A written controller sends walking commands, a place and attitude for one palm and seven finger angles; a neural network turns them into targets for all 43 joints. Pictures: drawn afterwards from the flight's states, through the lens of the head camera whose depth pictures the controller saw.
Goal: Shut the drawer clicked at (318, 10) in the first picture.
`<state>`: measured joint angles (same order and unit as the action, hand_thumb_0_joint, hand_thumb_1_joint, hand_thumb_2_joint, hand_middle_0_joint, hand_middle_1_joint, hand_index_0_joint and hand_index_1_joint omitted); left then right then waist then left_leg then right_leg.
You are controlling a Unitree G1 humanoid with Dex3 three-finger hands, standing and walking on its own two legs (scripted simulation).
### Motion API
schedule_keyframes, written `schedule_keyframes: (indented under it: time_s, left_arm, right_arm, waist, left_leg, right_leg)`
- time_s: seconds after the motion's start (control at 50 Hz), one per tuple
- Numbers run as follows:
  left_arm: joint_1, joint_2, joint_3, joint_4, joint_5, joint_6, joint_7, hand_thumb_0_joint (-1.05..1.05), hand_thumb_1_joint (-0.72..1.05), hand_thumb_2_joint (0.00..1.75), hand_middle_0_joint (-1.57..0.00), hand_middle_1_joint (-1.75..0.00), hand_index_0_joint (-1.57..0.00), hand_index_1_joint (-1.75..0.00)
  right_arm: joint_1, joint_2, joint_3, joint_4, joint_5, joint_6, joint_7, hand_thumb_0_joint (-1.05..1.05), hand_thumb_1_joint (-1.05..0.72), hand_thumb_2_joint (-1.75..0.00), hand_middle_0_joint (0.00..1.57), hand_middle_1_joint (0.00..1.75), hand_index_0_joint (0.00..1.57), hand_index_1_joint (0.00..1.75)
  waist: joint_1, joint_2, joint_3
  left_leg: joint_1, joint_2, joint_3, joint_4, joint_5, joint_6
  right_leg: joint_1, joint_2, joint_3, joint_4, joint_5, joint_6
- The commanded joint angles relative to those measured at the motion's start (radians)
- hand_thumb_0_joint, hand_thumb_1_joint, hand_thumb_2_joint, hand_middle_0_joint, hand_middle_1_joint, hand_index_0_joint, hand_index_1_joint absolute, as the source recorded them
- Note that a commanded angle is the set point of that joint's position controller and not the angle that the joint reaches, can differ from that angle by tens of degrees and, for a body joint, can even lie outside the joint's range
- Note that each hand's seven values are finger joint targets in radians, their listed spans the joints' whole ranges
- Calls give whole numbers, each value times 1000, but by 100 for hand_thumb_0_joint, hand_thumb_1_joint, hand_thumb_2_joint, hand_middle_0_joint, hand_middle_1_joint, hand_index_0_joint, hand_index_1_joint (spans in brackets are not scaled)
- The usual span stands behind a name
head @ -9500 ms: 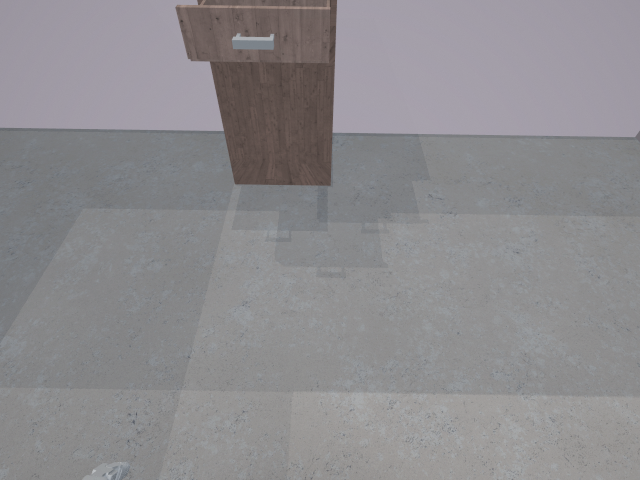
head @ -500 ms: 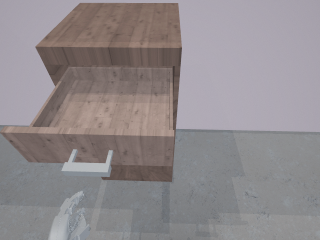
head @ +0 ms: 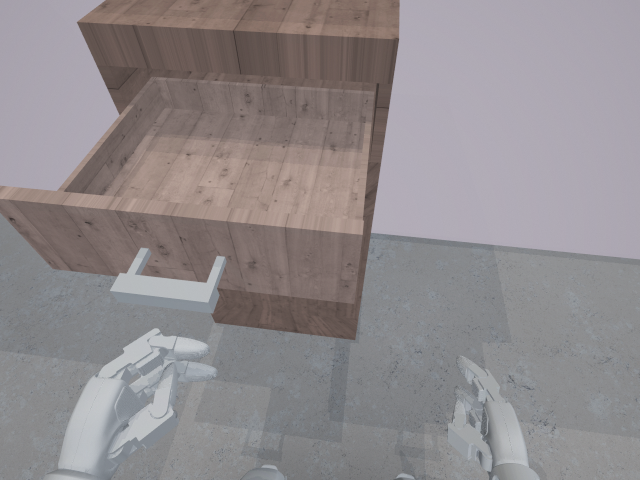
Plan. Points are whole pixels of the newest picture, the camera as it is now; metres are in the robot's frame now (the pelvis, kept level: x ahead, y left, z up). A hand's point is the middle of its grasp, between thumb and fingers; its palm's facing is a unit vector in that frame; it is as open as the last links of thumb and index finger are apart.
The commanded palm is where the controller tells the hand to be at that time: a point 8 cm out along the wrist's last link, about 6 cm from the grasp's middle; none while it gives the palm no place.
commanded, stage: raise the hand and make a fist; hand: left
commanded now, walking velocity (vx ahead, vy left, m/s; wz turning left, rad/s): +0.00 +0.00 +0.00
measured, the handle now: (173, 276) +0.32 +0.21 +0.10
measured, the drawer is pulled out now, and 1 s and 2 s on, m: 0.30 0.30 0.30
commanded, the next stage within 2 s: bring the fist close to the handle in 1.24 s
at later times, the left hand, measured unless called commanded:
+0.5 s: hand (132, 391) +0.17 +0.18 +0.14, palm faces +0.00 -1.00 -0.09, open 3.1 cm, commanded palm +0.11 +0.24 +0.16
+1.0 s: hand (96, 387) +0.16 +0.18 +0.19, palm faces +0.01 -0.99 -0.14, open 3.3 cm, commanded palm +0.09 +0.23 +0.20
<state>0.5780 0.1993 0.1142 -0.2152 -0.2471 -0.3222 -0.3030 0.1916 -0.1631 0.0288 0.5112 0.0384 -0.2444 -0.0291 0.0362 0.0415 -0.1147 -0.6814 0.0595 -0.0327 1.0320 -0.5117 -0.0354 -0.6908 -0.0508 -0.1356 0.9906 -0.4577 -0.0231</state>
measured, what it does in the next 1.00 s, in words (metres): stands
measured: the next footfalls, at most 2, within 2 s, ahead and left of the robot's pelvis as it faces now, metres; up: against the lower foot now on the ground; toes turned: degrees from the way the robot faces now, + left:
none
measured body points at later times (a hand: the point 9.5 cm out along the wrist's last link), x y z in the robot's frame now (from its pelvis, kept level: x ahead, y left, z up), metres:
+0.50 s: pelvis +0.02 +0.02 +0.02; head +0.02 +0.01 +0.47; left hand +0.17 +0.24 +0.14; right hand +0.23 -0.21 -0.01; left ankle +0.00 +0.14 -0.67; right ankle +0.02 -0.11 -0.67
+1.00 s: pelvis +0.03 +0.01 +0.04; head -0.01 -0.01 +0.49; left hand +0.15 +0.23 +0.20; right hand +0.24 -0.19 +0.01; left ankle +0.00 +0.14 -0.68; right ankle +0.02 -0.11 -0.68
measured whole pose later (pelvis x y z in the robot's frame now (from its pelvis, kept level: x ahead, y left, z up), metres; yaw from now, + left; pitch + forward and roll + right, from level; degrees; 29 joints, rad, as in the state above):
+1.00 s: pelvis +0.03 +0.01 +0.04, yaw -1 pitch +0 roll -1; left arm 0.75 0.25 0.20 -0.62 -0.30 -0.04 -0.26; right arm 0.23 -0.21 0.07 0.56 0.09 -0.40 -0.05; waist 0.08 0.07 -0.11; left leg -0.28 0.05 0.01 0.71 -0.42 -0.02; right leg -0.31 -0.04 -0.11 0.68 -0.36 0.00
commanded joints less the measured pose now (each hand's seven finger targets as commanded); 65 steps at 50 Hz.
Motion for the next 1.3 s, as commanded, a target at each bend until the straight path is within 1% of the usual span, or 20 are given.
schedule_keyframes:
  time_s: [0.0,0.08,0.2,0.26,0.4,0.46,0.52,0.68,0.76,0.78,0.88,0.9,0.98,1.0,1.04,1.1,1.16,1.18,1.26,1.28]
  left_arm:
    - [106,96,110,-229,-40,-20,40,0,90,90,-88,-104,-88,-104]
    - [175,105,126,-266,-37,-42,65,0,90,90,-96,-112,-96,-112]
    - [188,100,94,-353,-43,-82,57,0,90,90,-108,-125,-108,-125]
    - [191,119,111,-380,-50,-82,55,0,90,90,-114,-132,-114,-132]
    - [199,94,66,-453,-24,-12,80,0,90,90,-128,-147,-128,-147]
    - [211,127,111,-460,-26,38,82,0,90,90,-134,-153,-134,-153]
    - [212,115,95,-525,-29,79,76,0,90,90,-140,-160,-140,-160]
    - [173,131,114,-582,-52,155,59,0,90,90,-140,-160,-140,-160]
    - [145,137,105,-642,-45,178,59,0,90,90,-140,-160,-140,-160]
    - [153,162,139,-655,-46,184,65,0,90,90,-140,-160,-140,-160]
    - [194,144,157,-594,-62,223,53,0,90,90,-140,-160,-140,-160]
    - [175,141,148,-581,-61,230,51,0,90,90,-140,-160,-140,-160]
    - [153,181,204,-594,-74,225,52,0,90,90,-140,-160,-140,-160]
    - [140,165,177,-604,-70,221,50,0,90,90,-140,-160,-140,-160]
    - [120,165,181,-589,-80,202,52,0,90,90,-140,-160,-140,-160]
    - [129,178,184,-588,-73,180,53,0,90,90,-140,-160,-140,-160]
    - [118,182,196,-552,-80,173,47,0,90,90,-140,-160,-140,-160]
    - [117,201,223,-545,-79,175,49,0,90,90,-140,-160,-140,-160]
    - [80,190,209,-520,-89,186,41,0,90,90,-140,-160,-140,-160]
    - [67,195,218,-528,-89,183,42,0,90,90,-140,-160,-140,-160]
  right_arm:
    - [-72,-138,-79,-167,11,-58,-21,0,-90,-90,20,30,20,30]
    - [-82,-134,-79,-155,11,-77,-17,0,-90,-90,20,30,20,30]
    - [-50,-145,-81,-150,23,-116,-18,0,-90,-90,20,30,20,30]
    - [-48,-151,-80,-155,31,-135,-22,0,-90,-90,20,30,20,30]
    - [-48,-149,-63,-160,30,-155,-16,0,-90,-90,20,30,20,30]
    - [-64,-144,-56,-165,35,-156,-16,0,-90,-90,20,30,20,30]
    - [-75,-140,-41,-174,35,-158,-13,0,-90,-90,20,30,20,30]
    - [-102,-141,-14,-157,44,-188,-16,0,-90,-90,20,30,20,30]
    - [-97,-142,-6,-157,44,-213,-17,0,-90,-90,20,30,20,30]
    - [-112,-142,-5,-156,45,-217,-16,0,-90,-90,20,30,20,30]
    - [-132,-139,-2,-141,53,-224,-17,0,-90,-90,20,30,20,30]
    - [-122,-136,1,-137,54,-222,-20,0,-90,-90,20,30,20,30]
    - [-135,-146,-4,-137,56,-228,-26,0,-90,-90,20,30,20,30]
    - [-122,-141,0,-138,54,-234,-28,0,-90,-90,20,30,20,30]
    - [-109,-148,-5,-127,53,-246,-30,0,-90,-90,20,30,20,30]
    - [-111,-149,-5,-121,52,-265,-28,0,-90,-90,20,30,20,30]
    - [-110,-153,-12,-115,52,-274,-35,0,-90,-90,20,30,20,30]
    - [-123,-155,-12,-110,54,-274,-34,0,-90,-90,20,30,20,30]
    - [-111,-155,-11,-108,56,-283,-43,0,-90,-90,20,30,20,30]
    - [-123,-160,-12,-104,56,-287,-44,0,-90,-90,20,30,20,30]
  waist:
    - [-3,-89,-129]
    - [8,-73,-100]
    - [-10,-61,-66]
    - [-3,-34,-62]
    - [7,6,-55]
    - [21,-10,-44]
    - [25,18,-45]
    - [24,4,21]
    - [28,13,3]
    - [36,26,-14]
    - [45,-6,31]
    - [41,-37,71]
    - [47,-9,45]
    - [46,14,50]
    - [38,-19,54]
    - [42,28,61]
    - [39,-29,68]
    - [44,5,66]
    - [40,-37,91]
    - [40,-8,84]
  left_leg:
    - [55,-62,20,-196,273,55]
    - [71,-61,24,-220,280,52]
    - [107,-62,28,-241,252,53]
    - [129,-60,24,-260,241,51]
    - [205,-56,20,-311,309,54]
    - [219,-53,21,-333,328,49]
    - [259,-53,23,-352,372,47]
    - [306,-49,17,-400,344,43]
    - [342,-51,14,-426,341,45]
    - [347,-51,15,-428,343,44]
    - [346,-54,22,-450,332,41]
    - [333,-51,22,-462,321,40]
    - [352,-56,27,-461,290,45]
    - [357,-58,31,-464,293,46]
    - [362,-56,31,-457,281,48]
    - [360,-58,34,-454,272,47]
    - [355,-57,33,-447,255,49]
    - [357,-58,36,-446,245,48]
    - [350,-57,34,-450,234,50]
    - [361,-59,36,-449,225,50]
  right_leg:
    - [238,29,103,-227,193,20]
    - [253,27,100,-242,190,18]
    - [232,33,104,-274,138,15]
    - [237,38,94,-279,122,10]
    - [279,51,48,-274,244,7]
    - [311,54,42,-289,281,6]
    - [339,56,30,-297,337,5]
    - [366,66,25,-356,336,8]
    - [388,62,24,-374,329,10]
    - [407,62,26,-381,333,9]
    - [416,66,33,-412,335,11]
    - [403,67,27,-419,320,11]
    - [414,65,51,-445,265,13]
    - [409,62,51,-449,260,11]
    - [402,61,57,-461,241,16]
    - [401,58,67,-470,222,12]
    - [391,53,88,-487,184,17]
    - [398,53,94,-499,160,15]
    - [382,49,102,-508,134,19]
    - [384,49,107,-518,113,19]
